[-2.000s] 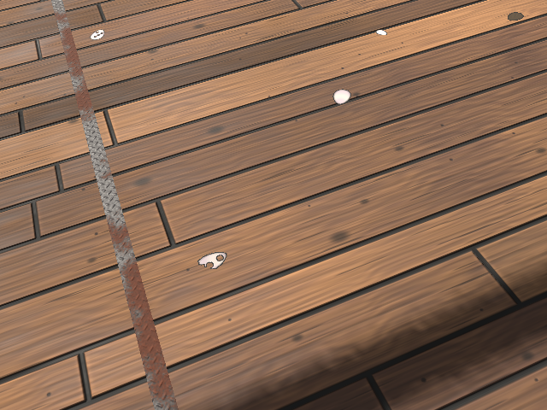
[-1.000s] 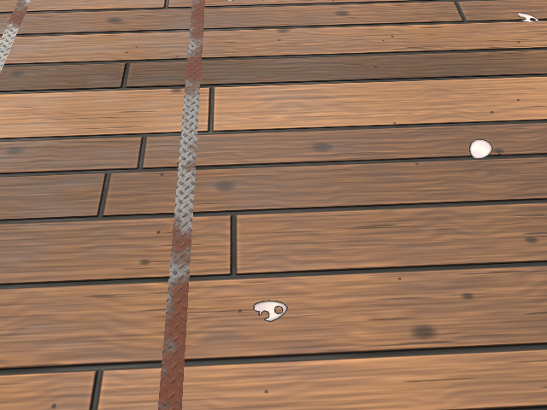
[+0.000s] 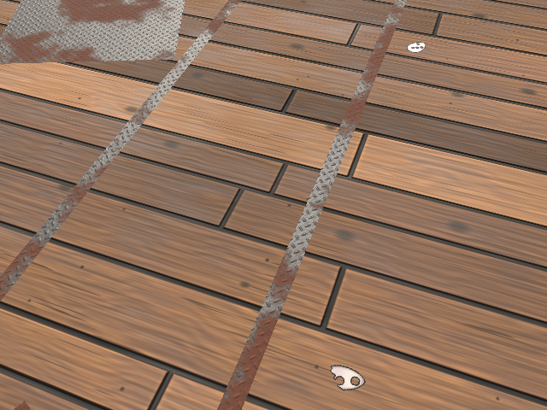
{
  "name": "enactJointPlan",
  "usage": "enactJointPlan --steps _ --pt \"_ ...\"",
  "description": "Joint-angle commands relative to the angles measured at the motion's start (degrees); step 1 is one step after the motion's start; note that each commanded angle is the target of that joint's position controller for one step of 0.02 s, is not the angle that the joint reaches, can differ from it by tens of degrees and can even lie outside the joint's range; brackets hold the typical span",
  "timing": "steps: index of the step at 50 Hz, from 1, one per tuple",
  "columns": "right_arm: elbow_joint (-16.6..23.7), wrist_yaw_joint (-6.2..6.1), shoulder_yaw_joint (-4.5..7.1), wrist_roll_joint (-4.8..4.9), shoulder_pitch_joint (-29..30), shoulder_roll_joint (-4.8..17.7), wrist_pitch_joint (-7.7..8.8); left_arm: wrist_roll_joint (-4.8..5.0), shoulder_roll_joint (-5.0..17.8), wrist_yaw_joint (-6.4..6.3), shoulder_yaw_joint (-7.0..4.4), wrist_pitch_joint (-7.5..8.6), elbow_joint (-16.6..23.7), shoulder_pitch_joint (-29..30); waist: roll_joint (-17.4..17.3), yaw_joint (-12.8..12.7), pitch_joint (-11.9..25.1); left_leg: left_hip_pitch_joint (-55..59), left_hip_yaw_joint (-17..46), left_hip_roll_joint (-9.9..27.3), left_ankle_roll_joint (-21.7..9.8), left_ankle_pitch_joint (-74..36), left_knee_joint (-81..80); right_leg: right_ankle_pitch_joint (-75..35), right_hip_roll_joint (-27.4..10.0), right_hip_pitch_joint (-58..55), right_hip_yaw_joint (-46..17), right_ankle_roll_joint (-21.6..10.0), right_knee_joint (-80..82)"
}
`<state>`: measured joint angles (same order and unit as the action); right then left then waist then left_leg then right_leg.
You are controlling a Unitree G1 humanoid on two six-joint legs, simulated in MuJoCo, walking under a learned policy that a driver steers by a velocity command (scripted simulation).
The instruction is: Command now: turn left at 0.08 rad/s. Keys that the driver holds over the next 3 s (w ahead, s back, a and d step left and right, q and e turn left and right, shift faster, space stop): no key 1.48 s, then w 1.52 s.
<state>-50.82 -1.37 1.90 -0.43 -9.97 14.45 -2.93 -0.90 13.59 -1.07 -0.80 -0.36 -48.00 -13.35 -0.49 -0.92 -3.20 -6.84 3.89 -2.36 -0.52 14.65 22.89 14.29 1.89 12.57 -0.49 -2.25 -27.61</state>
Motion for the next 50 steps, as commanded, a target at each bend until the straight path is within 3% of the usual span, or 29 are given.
enactJointPlan --steps 1,2,5,11,24,50 --pt "0.37 -0.58 0.75 -0.17 0.24 8.07 1.86 0.87 4.4 0.01 -0.95 0.66 1.47 -2.62 -6.26 -1.87 5.7 2.98 9.39 12.69 -5.34 -23.6 -3.41 -4.14 -4.45 -1.64 -4.59 -0.58 6.77" --pt "0.68 -0.22 0.11 0.01 2.11 5.63 2.23 0.22 5.82 -0.29 -1.16 0.29 0.2 -1.59 -5.11 -1.15 3.81 0.94 8.63 10.84 -4.66 -17.83 -3.98 -4.6 -4.41 -3.67 -4.83 -0.15 7.54" --pt "-2.35 -0.66 -0.18 -0.11 -0.56 6.02 2.68 0.11 7.54 0.0 -1.89 0.0 -1.89 -0.11 -4.31 0.35 1.19 -1.28 6.4 7.23 -2.65 -11.88 -5.25 -10.78 -5.28 -5.03 -5.49 -0.23 7.5" --pt "-6.12 -0.84 -0.7 0.01 -1.2 5.2 2.92 0.13 5.54 -0.18 -1.21 -0.1 -6.87 -1.33 -1.18 0.11 -0.25 -2.52 6.3 6.91 -2.94 -7.18 -6.44 -8.41 -5.48 -4.78 -5.63 0.36 8.88" --pt "-11.44 -0.98 -1.69 0.0 -4.1 3.49 3.3 0.23 4.13 -0.55 -0.28 -0.04 -13.32 -2.33 0.22 0.11 -0.08 -3.86 5.65 6.15 -3.07 -5.38 -6.95 -7.45 -6.02 -4.92 -5.79 0.34 8.82" --pt "-14.97 -1.42 -2.28 -0.09 -10.08 -0.41 3.42 0.33 0.74 -1.27 0.61 0.22 -17.68 -5.22 0.48 0.5 -0.74 -3.62 4.29 5.74 -2.83 -8.27 -4.93 -8.83 -6.12 -3.4 -5.75 0.01 7.77"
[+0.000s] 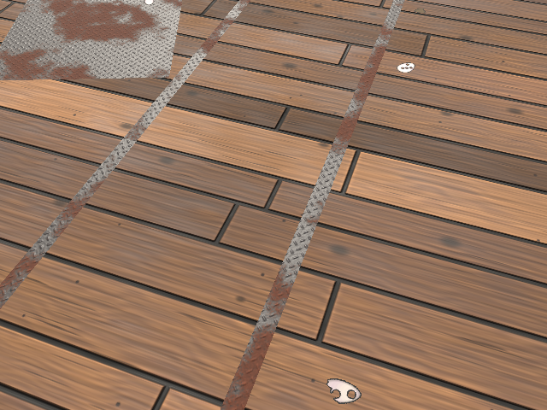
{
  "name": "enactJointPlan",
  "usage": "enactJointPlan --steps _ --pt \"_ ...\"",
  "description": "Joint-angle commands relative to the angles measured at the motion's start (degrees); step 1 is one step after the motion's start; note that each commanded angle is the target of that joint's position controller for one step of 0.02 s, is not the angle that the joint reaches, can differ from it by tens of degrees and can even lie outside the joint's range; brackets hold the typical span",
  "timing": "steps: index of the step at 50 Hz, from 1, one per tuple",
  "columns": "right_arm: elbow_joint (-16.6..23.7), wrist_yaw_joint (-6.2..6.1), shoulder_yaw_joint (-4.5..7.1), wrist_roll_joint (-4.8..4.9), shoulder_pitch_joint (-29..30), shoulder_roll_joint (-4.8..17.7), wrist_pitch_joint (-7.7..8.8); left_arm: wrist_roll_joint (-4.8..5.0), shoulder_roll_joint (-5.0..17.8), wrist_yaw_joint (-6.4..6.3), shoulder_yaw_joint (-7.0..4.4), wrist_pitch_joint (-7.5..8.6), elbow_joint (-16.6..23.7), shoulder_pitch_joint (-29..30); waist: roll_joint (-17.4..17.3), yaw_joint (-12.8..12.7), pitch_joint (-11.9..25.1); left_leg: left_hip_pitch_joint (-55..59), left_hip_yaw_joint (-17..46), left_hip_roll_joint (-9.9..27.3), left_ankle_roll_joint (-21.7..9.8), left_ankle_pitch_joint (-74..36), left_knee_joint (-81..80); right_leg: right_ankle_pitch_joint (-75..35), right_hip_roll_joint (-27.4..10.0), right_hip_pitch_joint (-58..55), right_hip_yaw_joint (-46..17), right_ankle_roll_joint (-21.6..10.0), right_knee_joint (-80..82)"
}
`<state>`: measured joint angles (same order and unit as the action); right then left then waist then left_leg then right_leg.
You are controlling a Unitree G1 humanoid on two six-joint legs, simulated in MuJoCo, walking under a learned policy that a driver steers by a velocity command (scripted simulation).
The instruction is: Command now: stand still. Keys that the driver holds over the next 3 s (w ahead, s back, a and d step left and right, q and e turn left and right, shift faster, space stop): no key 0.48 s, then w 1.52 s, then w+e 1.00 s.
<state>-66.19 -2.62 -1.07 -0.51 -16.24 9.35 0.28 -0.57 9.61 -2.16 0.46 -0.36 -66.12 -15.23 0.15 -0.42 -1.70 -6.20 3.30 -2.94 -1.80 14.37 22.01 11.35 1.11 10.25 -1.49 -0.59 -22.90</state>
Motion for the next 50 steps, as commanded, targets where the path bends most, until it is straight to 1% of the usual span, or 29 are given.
enactJointPlan --steps 1,24,25,26,28,29,30,31,32,33,34,35,36,37,38,39,40,41,42,43,44,45,46,47,48,50 --pt "0.36 -0.19 0.69 -0.01 -3.95 4.59 0.21 0.0 4.63 -0.21 -0.66 0.23 0.38 -3.44 -0.17 0.01 -2.27 -4.25 4.84 6.32 -1.54 -8.05 -4.0 -5.96 -5.34 -1.06 -4.75 -1.67 3.04" --pt "0.09 -0.42 0.89 -0.04 -6.43 2.87 0.34 0.02 3.09 -0.48 -0.79 0.34 -0.27 -5.27 -0.29 0.05 -2.84 -4.15 4.43 6.45 -1.39 -8.86 -3.36 -6.91 -5.29 -1.08 -4.67 -1.83 2.61" --pt "-0.05 -0.39 0.81 -0.14 -6.94 2.56 0.33 -0.05 2.73 -0.45 -0.7 0.31 -0.4 -5.6 -0.33 0.12 -1.71 -3.8 4.37 6.05 -1.54 -4.24 -4.08 -2.65 -4.81 -1.5 -4.48 -1.92 3.01" --pt "-0.01 -0.36 1.06 -0.27 -7.09 3.04 0.22 -0.15 3.1 -0.4 -0.9 0.19 -0.24 -5.39 -0.52 0.21 -2.37 -4.52 4.39 5.35 -1.97 1.78 -4.29 2.93 -3.85 -0.75 -4.08 -2.17 2.55" --pt "0.63 -0.15 2.03 -0.4 -7.56 4.97 -0.25 -0.41 3.95 -0.08 -1.52 -0.12 0.76 -4.95 -2.3 0.59 -4.51 -7.13 6.14 4.75 -4.32 19.53 -4.01 18.12 -1.17 3.42 -2.63 -3.69 -1.28" --pt "1.01 0.01 2.36 -0.46 -8.39 5.38 -0.41 -0.68 3.8 0.2 -1.62 -0.15 1.61 -4.17 -3.03 1.19 -6.94 -8.26 8.63 5.81 -5.73 26.59 -4.96 22.94 -0.44 7.5 -2.54 -4.21 -3.34" --pt "0.99 0.07 2.64 -0.4 -10.21 5.74 -0.37 -0.91 2.86 0.52 -1.49 0.09 2.73 -2.82 -4.57 2.21 -8.99 -7.64 12.62 8.05 -7.39 31.32 -6.76 23.88 0.43 11.89 -1.76 -4.27 -6.58" --pt "0.55 0.05 3.08 -0.37 -12.64 6.55 -0.18 -1.2 1.31 0.87 -1.18 0.65 4.01 -1.29 -7.53 3.21 -9.88 -5.39 18.24 11.72 -9.47 34.24 -9.93 20.33 1.48 15.59 0.82 -3.91 -11.75" --pt "0.3 0.02 3.69 -0.45 -13.71 7.71 0.06 -1.73 0.55 1.2 -1.0 1.37 5.22 -0.07 -9.53 3.52 -10.75 -3.48 23.19 15.87 -11.62 34.14 -12.43 15.25 0.98 18.43 3.67 -3.61 -15.9" --pt "0.59 0.15 4.04 -0.57 -13.62 7.89 0.39 -1.86 1.42 1.43 -1.23 2.13 6.45 1.67 -8.78 3.83 -11.32 -3.8 25.26 17.91 -12.88 31.33 -13.67 13.15 -0.62 19.55 3.78 -3.57 -18.25" --pt "1.01 0.34 4.29 -0.78 -13.04 8.17 0.79 -1.61 2.26 1.75 -1.55 2.85 7.39 2.25 -7.77 3.37 -10.88 -3.62 25.01 18.24 -13.2 27.92 -13.64 13.66 -1.34 19.59 3.47 -3.69 -18.83" --pt "1.43 0.5 4.54 -0.88 -12.09 8.58 1.2 -1.37 2.45 2.12 -1.74 3.5 7.94 1.44 -7.68 2.35 -10.53 -4.08 23.58 18.07 -13.08 24.8 -12.53 14.34 -1.87 18.04 3.5 -3.99 -16.98" --pt "1.95 0.6 4.63 -0.6 -10.36 8.38 1.53 -0.94 2.13 2.4 -1.86 4.08 7.85 -0.63 -7.53 0.6 -10.4 -6.37 20.61 16.71 -12.04 21.46 -10.72 12.97 -1.72 13.22 4.2 -4.3 -12.3" --pt "2.82 0.7 4.61 -0.1 -7.62 7.75 1.8 -0.33 1.52 2.48 -2.05 4.54 6.43 -5.43 -6.6 -2.15 -9.58 -11.44 16.28 13.89 -10.24 17.78 -7.93 9.54 -0.11 3.57 5.47 -4.48 -6.43" --pt "4.0 0.81 4.46 -0.02 -4.95 6.88 2.18 0.07 1.83 2.32 -2.61 4.81 3.88 -12.42 -4.33 -5.15 -7.98 -18.03 11.93 10.46 -8.28 13.77 -2.94 7.31 1.06 -8.38 4.5 -4.47 -2.12" --pt "5.98 1.24 3.6 0.1 -2.0 4.04 3.03 -0.47 6.05 1.72 -3.95 5.27 2.33 -19.9 5.62 -8.67 -5.83 -25.87 3.45 4.32 -5.51 8.77 12.09 14.61 -7.62 -17.88 -9.86 -6.19 6.63" --pt "8.27 1.86 3.12 -0.41 -2.33 1.73 3.75 -0.21 12.6 1.71 -5.82 4.77 0.14 -27.76 18.83 -9.45 -2.51 -34.76 -5.29 -1.68 -3.31 14.3 29.55 21.16 -20.23 -24.05 -32.11 -11.34 14.08" --pt "8.33 2.21 4.02 -2.23 -0.91 5.93 3.71 -0.4 8.96 1.58 -5.01 4.13 0.63 -24.26 8.66 -6.16 -6.04 -37.47 -2.94 2.05 -3.81 14.92 39.28 20.64 -22.08 -19.18 -33.18 -11.91 13.29" --pt "8.3 2.73 3.77 -2.23 -0.47 4.16 4.01 -0.66 7.19 1.78 -4.42 4.28 2.84 -18.7 2.97 -3.78 -8.34 -37.53 -1.67 4.33 -4.03 9.69 42.39 16.76 -20.59 -14.61 -28.52 -11.55 13.34" --pt "8.01 3.21 3.45 -1.55 -0.57 2.79 4.44 -0.88 6.5 1.86 -4.12 4.63 4.32 -14.71 0.97 -2.04 -8.17 -35.89 -1.37 5.84 -3.71 4.91 42.6 11.42 -18.45 -12.12 -23.51 -10.89 14.24" --pt "8.19 3.67 3.66 -1.5 -0.03 3.02 4.49 -0.79 5.65 1.78 -3.67 5.08 4.91 -13.2 0.82 -1.03 -7.69 -34.97 -1.9 6.68 -3.33 2.26 41.68 6.59 -16.68 -11.15 -19.32 -10.42 14.98" --pt "8.24 3.96 3.85 -1.64 -0.12 3.38 4.13 -0.61 4.51 1.68 -3.17 5.52 4.75 -12.85 1.78 -0.33 -6.77 -34.15 -2.79 6.97 -2.69 0.56 40.61 0.65 -14.54 -11.38 -15.18 -9.56 15.14" --pt "8.38 4.13 4.05 -1.65 -0.1 3.62 3.72 -0.51 4.19 1.58 -2.89 5.87 4.09 -14.32 3.09 -0.17 -5.74 -34.03 -4.07 6.45 -2.31 -0.37 40.24 -7.24 -13.54 -12.53 -12.31 -9.17 14.36" --pt "8.74 4.2 4.21 -1.59 0.6 3.8 3.32 -0.37 3.93 1.47 -2.63 6.1 3.29 -16.11 3.65 -0.02 -5.04 -34.82 -5.18 5.97 -2.01 -0.96 40.0 -15.47 -12.83 -13.92 -9.68 -8.87 13.32" --pt "9.37 4.23 4.22 -1.53 2.03 3.6 2.97 -0.26 3.8 1.38 -2.37 6.24 2.68 -17.59 4.02 -0.06 -4.69 -35.59 -6.17 5.59 -1.71 -1.52 39.36 -21.69 -12.34 -14.54 -7.57 -8.72 12.6" --pt "11.68 4.3 3.93 -1.29 7.58 3.0 2.59 -0.36 3.93 1.27 -1.96 6.35 2.41 -18.7 4.49 -0.62 -5.37 -36.1 -8.14 4.75 -1.27 -3.35 35.17 -28.0 -11.37 -13.33 -4.84 -8.56 12.8"
Over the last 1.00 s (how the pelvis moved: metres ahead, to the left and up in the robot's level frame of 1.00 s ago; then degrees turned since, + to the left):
-0.01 0.02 0.00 0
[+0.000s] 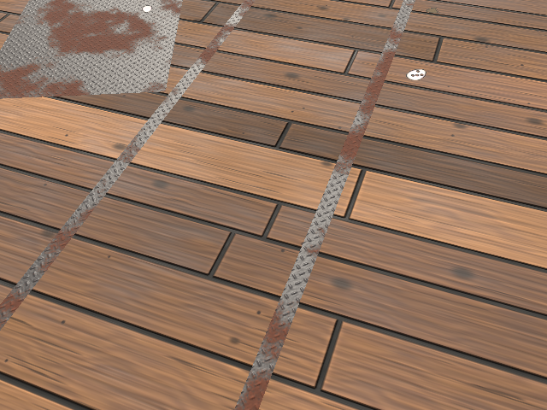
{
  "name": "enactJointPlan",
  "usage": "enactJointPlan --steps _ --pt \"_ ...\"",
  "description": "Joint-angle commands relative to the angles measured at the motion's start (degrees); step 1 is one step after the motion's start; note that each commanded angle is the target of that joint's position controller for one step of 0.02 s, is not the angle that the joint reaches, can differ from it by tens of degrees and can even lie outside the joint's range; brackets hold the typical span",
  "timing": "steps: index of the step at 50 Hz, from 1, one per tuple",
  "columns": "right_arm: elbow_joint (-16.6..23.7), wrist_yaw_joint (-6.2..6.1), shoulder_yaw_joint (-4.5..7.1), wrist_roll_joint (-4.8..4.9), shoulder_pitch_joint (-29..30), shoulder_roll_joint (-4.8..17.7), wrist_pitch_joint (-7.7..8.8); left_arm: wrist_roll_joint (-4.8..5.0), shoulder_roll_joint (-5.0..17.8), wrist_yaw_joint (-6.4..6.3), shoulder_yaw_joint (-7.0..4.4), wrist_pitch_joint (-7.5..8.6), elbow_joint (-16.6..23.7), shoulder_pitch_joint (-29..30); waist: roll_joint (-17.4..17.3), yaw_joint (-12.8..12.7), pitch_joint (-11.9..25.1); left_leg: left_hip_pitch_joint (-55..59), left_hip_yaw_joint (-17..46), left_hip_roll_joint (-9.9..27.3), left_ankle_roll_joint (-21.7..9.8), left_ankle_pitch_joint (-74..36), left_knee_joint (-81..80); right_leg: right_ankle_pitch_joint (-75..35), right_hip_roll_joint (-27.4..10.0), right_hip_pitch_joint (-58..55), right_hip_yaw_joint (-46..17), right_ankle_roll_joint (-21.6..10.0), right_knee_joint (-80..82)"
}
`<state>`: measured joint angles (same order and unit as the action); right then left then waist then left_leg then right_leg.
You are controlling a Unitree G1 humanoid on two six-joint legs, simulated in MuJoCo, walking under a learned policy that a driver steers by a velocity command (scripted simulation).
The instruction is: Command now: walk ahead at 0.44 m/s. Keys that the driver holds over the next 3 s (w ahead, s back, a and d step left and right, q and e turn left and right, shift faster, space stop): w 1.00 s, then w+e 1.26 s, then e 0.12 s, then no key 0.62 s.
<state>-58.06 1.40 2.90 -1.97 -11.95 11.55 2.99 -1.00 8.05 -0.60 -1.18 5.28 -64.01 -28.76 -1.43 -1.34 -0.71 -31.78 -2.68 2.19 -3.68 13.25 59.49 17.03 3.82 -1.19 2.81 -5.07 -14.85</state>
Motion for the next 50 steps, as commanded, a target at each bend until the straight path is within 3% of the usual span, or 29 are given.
enactJointPlan --steps 1,4,6,8,9,10,11,12,13,14,15,17,18,20,22,27,32,35,37,38,39,40,41,42,43,45,47,50 --pt "4.85 0.33 -0.29 0.31 6.48 0.48 -0.21 0.01 5.45 -0.35 -0.1 0.73 0.36 -5.12 6.34 -0.05 -7.12 -9.88 -3.1 -0.84 0.71 -3.49 -5.86 -35.33 -13.52 -0.64 -8.08 -3.96 5.15" --pt "7.78 0.37 -1.2 0.94 13.74 -0.52 -0.29 0.02 5.81 -0.69 0.29 0.93 0.28 -5.18 7.32 -0.93 -8.67 -3.41 -5.85 -2.86 0.08 -7.2 -18.83 -40.0 -12.53 2.66 -5.57 -3.41 5.76" --pt "8.37 0.0 -1.02 1.13 13.66 0.8 -0.38 0.0 7.18 -0.89 0.15 1.25 0.05 -5.02 8.21 0.02 -7.65 2.71 -6.87 -4.42 -1.71 -7.54 -23.18 -49.13 -13.73 1.95 -4.84 -3.2 3.93" --pt "6.94 -0.76 -0.04 1.19 7.49 3.26 -0.08 0.04 8.6 -1.16 -0.19 1.54 0.19 -3.52 8.43 3.47 -3.59 10.82 -6.58 -6.7 -3.96 -6.27 -24.56 -62.7 -14.63 -0.55 -3.83 -2.43 -4.15" --pt "4.75 -1.14 0.77 1.29 0.47 4.65 0.3 -0.04 9.35 -1.23 -0.42 1.41 0.39 -2.48 8.41 6.52 0.1 17.08 -5.52 -7.43 -5.15 -5.78 -26.02 -65.01 -14.7 -1.55 -3.6 -2.25 -12.04" --pt "1.96 -1.55 1.57 1.08 -7.86 5.62 0.69 0.27 9.94 -1.08 -0.63 1.13 0.72 -0.95 7.61 10.4 3.91 26.55 -4.57 -6.79 -6.25 -7.84 -30.59 -60.33 -13.72 0.98 -2.69 -1.93 -22.45" --pt "0.17 -2.09 2.77 -0.23 -15.56 9.1 0.94 0.46 8.45 -0.63 -0.27 1.02 1.7 -1.06 3.98 12.77 8.4 38.1 4.99 1.95 -8.39 0.93 -32.64 -42.96 -11.28 10.28 -1.49 -1.8 -37.36" --pt "0.46 -1.83 3.74 -1.54 -17.55 13.64 0.87 1.53 0.72 0.12 0.87 0.59 2.81 -7.82 -8.49 7.82 14.66 50.88 34.63 20.32 -16.93 5.54 -36.53 8.36 -1.06 28.79 0.34 -0.1 -61.37" --pt "0.55 -1.06 3.55 0.96 -13.68 11.54 0.34 0.68 6.88 0.24 -0.82 0.17 3.13 -3.75 -2.11 8.04 13.11 46.26 44.46 19.7 -18.17 15.96 -45.32 9.4 -0.72 35.3 -6.17 -1.21 -67.16" --pt "1.85 -0.98 2.61 1.59 -6.33 8.69 0.49 0.24 7.74 0.42 -1.24 0.2 5.77 2.29 -1.42 5.0 2.93 37.26 35.39 18.35 -15.92 19.12 -47.89 3.38 -4.44 38.65 -6.19 -1.68 -64.92" --pt "2.29 -0.72 1.71 1.48 -3.09 5.13 1.12 -0.12 7.4 0.63 -1.34 0.42 6.51 5.45 1.54 3.82 -1.48 29.7 29.52 16.02 -14.16 12.54 -50.01 -0.01 -6.2 36.94 -5.87 -1.71 -61.69" --pt "0.71 -1.19 0.4 1.12 -3.86 1.51 2.32 -1.05 5.05 1.0 -1.36 -0.7 6.0 4.18 2.03 -0.01 -3.3 21.19 19.52 11.47 -10.88 0.02 -51.22 -1.41 -8.46 30.38 -5.89 -0.58 -56.22" --pt "-0.05 -1.4 0.12 1.1 -5.31 1.22 2.85 -1.21 3.72 1.28 -1.25 -1.36 5.8 3.44 1.37 -0.79 -3.07 19.97 16.67 10.51 -10.26 -4.01 -51.46 -1.36 -8.78 28.75 -5.57 0.04 -54.13" --pt "-1.14 -1.64 0.14 1.21 -8.34 2.69 3.62 -1.32 3.58 1.66 -1.42 -2.27 6.77 5.41 0.34 -1.38 -3.65 19.72 12.75 9.15 -9.93 -10.15 -52.0 -2.41 -9.22 30.3 -4.05 1.07 -50.89" --pt "-1.51 -1.65 0.21 1.24 -10.63 4.15 3.73 -1.35 4.54 1.98 -1.63 -2.87 8.93 11.02 -0.39 -0.71 -4.89 20.83 10.32 8.29 -9.4 -11.85 -53.35 -6.34 -10.11 34.79 -2.59 2.02 -46.76" --pt "-2.12 -1.61 -0.52 1.42 -16.3 3.69 3.49 -0.39 4.45 2.43 -1.22 -2.8 13.65 24.55 -1.37 2.75 -5.91 25.79 5.7 5.97 -6.61 -23.42 -52.87 -15.89 -9.04 38.1 1.0 3.47 -30.99" --pt "-3.56 -2.29 -0.72 0.89 -21.1 4.28 3.34 -0.06 4.62 2.31 -0.84 -2.35 16.36 32.18 -2.63 5.1 -5.81 35.49 4.89 7.93 -6.67 -31.83 -49.96 -16.61 -6.38 37.88 2.99 1.92 -20.97" --pt "-3.63 -2.78 -0.45 0.42 -19.49 5.4 3.23 -0.13 5.88 1.91 -1.36 -1.64 16.67 30.37 -3.2 2.72 -4.6 39.59 3.96 9.68 -6.66 -45.16 -44.24 -10.64 -4.17 32.86 3.44 -0.75 -17.25" --pt "-3.55 -2.89 -0.1 0.35 -17.91 6.63 3.01 -0.23 7.85 1.08 -2.55 -0.97 13.28 19.35 -3.57 -2.04 1.04 39.78 2.85 9.07 -5.48 -55.89 -31.76 -7.88 -0.81 20.24 4.22 -3.02 -13.98" --pt "-3.11 -2.77 -0.14 0.84 -16.7 6.58 2.87 -0.91 9.44 0.56 -3.44 -0.41 10.21 9.74 -2.46 -6.21 5.76 33.77 1.37 7.32 -4.53 -49.26 -20.63 -10.96 -2.4 7.33 2.55 -4.59 -10.85" --pt "-0.98 -2.33 -0.96 2.1 -17.17 3.66 2.98 -2.42 14.6 -0.09 -4.9 -0.18 8.59 0.37 3.75 -8.5 13.19 19.28 -1.06 3.46 -3.09 -27.97 -2.68 -5.68 -15.99 -8.81 -13.08 -8.39 -10.49" --pt "-1.08 -1.84 -1.11 3.45 -23.76 0.28 2.72 -2.35 17.68 0.62 -5.76 -0.71 8.4 0.13 13.58 -4.73 18.18 1.74 -0.23 -7.14 -1.57 17.34 16.06 -6.7 -29.36 -18.65 -39.86 -16.48 -4.21" --pt "-0.76 -2.06 0.19 1.89 -18.49 4.94 2.33 -0.25 14.6 1.15 -5.21 -1.23 8.83 5.31 4.68 -3.35 12.35 -2.8 6.31 -3.42 -2.59 12.99 18.54 -0.83 -25.81 -12.53 -37.77 -14.26 -1.37" --pt "1.08 -1.8 0.25 1.44 -13.35 4.55 2.63 0.28 11.18 1.36 -4.18 -1.05 9.74 11.01 3.47 -1.61 4.04 -4.05 6.01 -1.19 -2.57 7.49 15.93 -2.01 -23.94 -3.55 -29.14 -12.1 0.83" --pt "1.49 -1.65 0.24 1.24 -11.05 3.56 2.71 0.01 8.4 1.51 -3.44 -0.59 9.93 13.68 1.62 -0.1 0.37 -2.4 5.69 0.64 -2.43 4.32 12.68 -7.02 -21.2 2.61 -23.53 -10.12 2.9" --pt "1.18 -1.03 0.23 -0.07 -12.14 1.75 1.36 0.12 5.15 0.98 -2.32 0.13 8.23 12.81 3.24 2.77 -1.18 2.45 5.14 2.4 -1.3 2.48 7.98 -13.69 -17.01 9.16 -15.58 -7.17 4.86" --pt "1.5 -0.4 0.3 -0.29 -11.76 0.84 0.33 0.24 6.12 0.71 -2.29 0.98 6.65 9.22 3.79 3.51 -1.2 2.76 3.86 2.46 -0.3 1.66 5.83 -19.56 -15.92 9.97 -12.49 -7.02 5.53" --pt "4.02 0.09 0.41 -0.35 -4.87 1.48 -0.54 0.36 8.28 0.59 -2.5 1.26 5.77 6.04 4.28 3.02 -3.36 -2.89 2.1 3.73 1.11 -3.39 1.03 -21.23 -14.76 9.54 -9.3 -6.73 7.5"
Over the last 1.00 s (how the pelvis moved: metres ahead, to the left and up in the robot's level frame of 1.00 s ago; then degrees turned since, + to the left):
0.15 -0.05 0.00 0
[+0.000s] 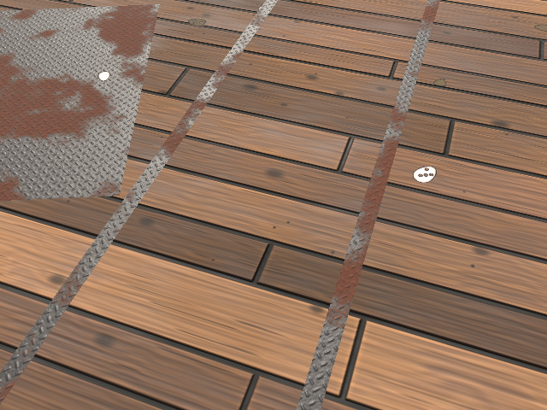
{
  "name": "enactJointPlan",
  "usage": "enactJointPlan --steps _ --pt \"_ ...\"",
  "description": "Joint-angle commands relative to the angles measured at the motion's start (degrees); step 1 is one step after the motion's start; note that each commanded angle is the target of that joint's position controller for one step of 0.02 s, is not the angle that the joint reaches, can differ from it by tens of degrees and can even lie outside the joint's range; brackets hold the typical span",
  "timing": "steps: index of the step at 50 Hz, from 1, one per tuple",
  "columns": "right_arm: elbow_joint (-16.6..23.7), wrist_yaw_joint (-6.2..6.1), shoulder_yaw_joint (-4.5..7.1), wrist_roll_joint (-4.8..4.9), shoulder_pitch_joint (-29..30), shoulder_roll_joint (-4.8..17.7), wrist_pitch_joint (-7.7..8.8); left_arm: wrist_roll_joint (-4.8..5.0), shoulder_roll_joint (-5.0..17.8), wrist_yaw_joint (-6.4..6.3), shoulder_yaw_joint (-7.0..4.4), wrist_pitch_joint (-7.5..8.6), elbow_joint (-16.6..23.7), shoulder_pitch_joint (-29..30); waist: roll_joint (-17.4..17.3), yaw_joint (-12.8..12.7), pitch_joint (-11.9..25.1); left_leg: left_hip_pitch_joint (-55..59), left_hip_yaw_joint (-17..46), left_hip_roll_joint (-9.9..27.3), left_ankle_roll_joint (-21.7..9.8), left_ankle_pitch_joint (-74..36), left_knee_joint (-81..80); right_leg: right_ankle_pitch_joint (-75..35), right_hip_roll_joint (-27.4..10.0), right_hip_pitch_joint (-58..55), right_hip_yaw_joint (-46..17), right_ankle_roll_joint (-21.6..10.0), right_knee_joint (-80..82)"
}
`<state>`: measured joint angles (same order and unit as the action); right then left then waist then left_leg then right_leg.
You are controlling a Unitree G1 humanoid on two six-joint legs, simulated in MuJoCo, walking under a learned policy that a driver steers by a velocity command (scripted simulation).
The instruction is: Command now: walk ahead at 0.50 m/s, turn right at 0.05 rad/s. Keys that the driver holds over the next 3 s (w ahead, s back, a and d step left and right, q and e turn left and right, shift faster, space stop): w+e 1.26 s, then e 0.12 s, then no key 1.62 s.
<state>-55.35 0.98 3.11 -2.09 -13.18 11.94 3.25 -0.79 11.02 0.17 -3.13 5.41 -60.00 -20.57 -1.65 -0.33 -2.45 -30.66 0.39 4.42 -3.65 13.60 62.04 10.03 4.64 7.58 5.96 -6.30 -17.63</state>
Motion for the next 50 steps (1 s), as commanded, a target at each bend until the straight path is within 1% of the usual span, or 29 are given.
enactJointPlan --steps 1,6,11,13,14,15,16,17,18,19,20,22,24,27,30,33,37,38,40,41,42,43,44,45,46,47,48,49,50 --pt "2.55 0.55 0.21 -0.22 -0.25 1.5 -0.83 0.26 5.02 -0.15 -0.34 1.02 1.54 -3.44 4.64 1.22 -2.42 -5.7 -1.58 1.9 1.65 -5.79 -4.22 -15.29 -15.01 0.44 -12.42 -5.45 10.65" --pt "6.85 0.58 -0.47 0.59 11.51 1.16 -0.53 0.23 5.47 -0.36 0.0 0.64 0.83 -8.88 5.26 -1.85 -3.18 -6.14 -3.53 -0.11 3.62 -12.66 -19.71 -21.57 -13.65 -3.56 -12.5 -5.02 9.21" --pt "10.31 0.28 -0.55 1.13 17.94 2.75 0.38 -0.44 6.85 -1.01 -0.45 0.08 0.87 -10.93 6.36 -3.26 -2.94 -5.39 -2.72 -1.96 2.73 -10.27 -27.14 -26.31 -15.6 -10.74 -15.9 -6.07 4.32" --pt "10.37 0.01 -0.14 1.38 14.95 4.1 1.15 -0.69 8.06 -1.26 -1.0 -0.13 1.66 -8.64 6.78 -0.98 -1.9 0.81 -2.24 -3.07 1.51 -6.48 -30.58 -30.33 -15.96 -10.57 -16.59 -4.79 0.62" --pt "9.2 -0.34 0.34 1.37 10.25 5.08 1.6 -0.61 8.74 -1.18 -1.29 -0.13 2.19 -7.05 6.85 1.14 0.12 7.86 -2.72 -4.61 0.72 -4.67 -32.69 -35.24 -15.1 -9.27 -16.19 -3.79 -3.91" --pt "6.62 -0.9 1.11 1.02 1.7 6.45 2.26 -0.26 8.73 -0.86 -1.39 -0.15 2.64 -5.72 4.62 4.83 4.7 19.26 -3.16 -5.25 -0.47 -6.85 -36.52 -35.91 -12.37 -6.53 -14.23 -2.58 -13.56" --pt "5.23 -1.71 2.26 -0.46 -7.58 10.19 2.96 0.44 6.8 -0.55 -0.98 -0.01 4.34 -5.05 0.5 8.05 11.99 33.88 5.46 3.75 -2.83 -2.73 -37.27 -23.26 -8.93 2.77 -12.09 -1.52 -27.85" --pt "6.02 -1.86 3.59 -2.06 -11.13 16.15 2.75 2.65 -0.12 -0.69 0.26 -0.29 6.35 -10.77 -11.3 5.66 20.4 50.32 28.83 20.99 -8.23 0.21 -40.0 12.99 -0.25 21.64 -6.52 0.79 -46.96" --pt "6.52 -1.59 3.36 -0.53 -8.02 13.51 1.52 1.4 5.21 -0.91 -0.96 -0.89 6.12 -10.8 -9.61 4.52 20.87 46.18 39.19 21.88 -10.32 6.91 -45.95 19.62 -1.36 27.3 -9.27 0.1 -54.47" --pt "7.58 -1.5 2.06 -0.1 -2.32 8.59 1.29 0.59 6.3 -0.77 -1.49 -1.46 6.35 -7.16 -3.86 2.24 11.11 37.47 30.42 19.64 -8.75 11.42 -47.32 14.52 -4.95 29.21 -9.88 -0.05 -55.91" --pt "7.79 -1.3 1.22 0.3 0.67 5.34 1.6 0.15 5.3 -0.18 -1.39 -1.61 6.93 -3.61 -0.58 1.85 5.33 29.66 22.01 16.57 -7.28 8.05 -49.39 10.46 -7.03 28.31 -9.69 0.24 -53.49" --pt "6.55 -1.71 0.65 0.56 0.59 3.49 2.32 -1.02 4.02 0.78 -1.62 -2.82 7.6 -2.28 -3.34 -0.33 1.4 22.15 11.17 12.23 -4.56 -0.72 -51.84 7.76 -9.27 25.15 -9.22 1.08 -49.87" --pt "5.35 -1.71 0.66 1.01 -2.03 3.42 3.38 -1.27 2.87 1.5 -1.55 -4.12 8.24 -1.78 -3.37 -1.07 1.61 21.28 6.19 11.47 -4.39 -7.72 -52.66 5.65 -9.48 24.86 -8.34 1.61 -49.69" --pt "4.43 -1.6 1.0 1.26 -4.58 4.62 4.19 -1.32 2.98 2.29 -1.5 -4.98 10.73 3.77 -2.65 -1.11 0.61 23.0 0.47 11.33 -4.75 -13.01 -53.83 0.18 -10.4 30.3 -7.74 2.31 -47.75" --pt "3.65 -1.5 0.94 0.99 -6.79 4.75 4.13 -1.16 3.23 3.01 -1.14 -5.05 13.43 10.33 -2.38 -0.24 -1.1 24.26 -4.62 10.21 -4.64 -16.44 -54.19 -5.67 -10.42 33.24 -6.46 3.07 -40.5" --pt "3.34 -1.63 1.06 1.0 -8.14 5.88 4.01 -1.13 2.64 3.69 -0.32 -4.79 15.81 16.64 -2.56 1.03 -2.19 25.18 -9.05 9.69 -3.96 -19.93 -53.82 -10.33 -9.63 30.35 -3.36 2.96 -29.66" --pt "2.1 -2.2 1.52 0.93 -12.02 7.78 3.17 -1.45 3.32 4.2 -0.03 -4.66 18.58 22.51 -2.55 2.8 -3.25 32.1 -12.11 11.8 -3.66 -25.63 -51.82 -6.62 -8.4 28.67 0.43 0.89 -21.58" --pt "1.81 -2.37 1.6 0.86 -12.56 8.11 2.73 -1.58 3.62 4.19 -0.13 -4.63 18.97 22.95 -2.74 2.78 -3.16 34.0 -13.01 12.11 -3.45 -29.59 -50.14 -4.31 -7.61 27.89 1.24 0.08 -20.25" --pt "1.55 -2.67 1.94 0.77 -12.63 9.63 1.89 -1.83 4.46 3.78 -0.57 -4.68 18.9 21.09 -4.12 1.53 -1.27 36.73 -15.15 12.31 -2.8 -46.25 -43.31 1.6 -4.27 23.06 3.44 -1.96 -18.49" --pt "1.48 -2.74 2.18 0.76 -12.59 10.63 1.32 -1.89 5.22 3.48 -1.0 -4.6 18.17 17.78 -4.73 0.07 0.88 37.66 -15.83 12.36 -2.64 -53.53 -37.15 4.49 -2.12 19.1 4.17 -3.17 -17.63" --pt "1.64 -2.66 2.35 0.85 -12.42 11.37 0.67 -1.86 6.29 3.08 -1.69 -4.21 16.63 12.17 -4.51 -2.14 4.34 37.07 -16.23 12.19 -2.43 -55.13 -28.0 5.64 0.15 12.83 4.28 -4.53 -15.38" --pt "2.36 -2.44 2.29 1.09 -11.67 11.41 0.23 -2.37 8.15 2.31 -2.78 -3.64 13.73 3.16 -1.91 -6.26 9.45 30.66 -17.29 11.17 -0.81 -47.13 -14.57 3.19 0.83 0.0 2.17 -6.34 -10.58" --pt "5.17 -2.01 1.39 1.83 -12.24 7.64 0.31 -3.1 14.21 1.43 -4.56 -3.43 12.91 -2.66 5.83 -7.54 15.77 12.26 -17.07 7.94 1.66 -20.34 3.88 11.18 -12.81 -17.23 -16.83 -10.85 -8.73" --pt "9.73 -1.01 1.34 1.74 -9.77 6.12 1.01 -1.36 19.32 1.14 -5.56 -3.95 14.37 -0.8 13.91 -4.7 18.45 -7.54 -9.04 -4.48 4.74 18.43 20.62 6.47 -25.33 -25.79 -47.54 -18.13 -0.04" --pt "11.22 -0.78 1.78 1.13 -2.16 8.92 1.48 -0.57 17.63 0.68 -5.17 -4.71 14.04 -1.49 4.08 -6.55 13.3 -13.72 -0.54 -1.38 4.24 13.17 20.72 1.11 -23.68 -22.89 -41.36 -16.48 1.69" --pt "11.71 -0.57 1.2 1.78 -1.27 7.5 2.2 -0.11 15.03 0.25 -4.43 -4.61 13.46 1.21 3.1 -4.36 7.08 -13.61 -0.14 0.87 3.69 7.67 16.8 -4.44 -22.26 -15.87 -33.59 -14.79 1.9" --pt "10.56 -0.71 1.16 1.61 -2.9 7.24 2.4 0.07 12.27 0.12 -3.69 -4.2 13.65 4.02 0.35 -1.48 3.57 -9.72 0.22 2.76 3.55 5.24 10.75 -11.3 -19.0 -8.84 -28.1 -12.11 2.75" --pt "10.43 -0.78 1.25 0.4 -3.5 7.3 1.62 0.53 10.81 -0.12 -3.16 -3.69 13.82 5.94 0.53 0.56 2.34 -6.22 0.65 3.5 4.05 4.95 7.5 -15.68 -16.12 -4.26 -24.39 -10.73 3.27" --pt "9.91 -0.64 1.17 -0.47 -5.33 6.93 0.5 0.7 9.83 -0.16 -2.71 -3.17 14.28 7.17 1.29 1.94 3.09 -3.07 0.83 3.74 4.62 4.51 5.58 -17.76 -14.32 -1.81 -21.93 -10.16 3.85"
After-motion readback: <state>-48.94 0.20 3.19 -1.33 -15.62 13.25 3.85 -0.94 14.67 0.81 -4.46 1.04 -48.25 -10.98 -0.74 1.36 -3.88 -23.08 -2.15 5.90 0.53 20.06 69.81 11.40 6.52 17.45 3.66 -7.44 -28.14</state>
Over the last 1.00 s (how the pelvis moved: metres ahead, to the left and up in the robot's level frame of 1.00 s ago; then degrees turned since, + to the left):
0.57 -0.03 0.00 0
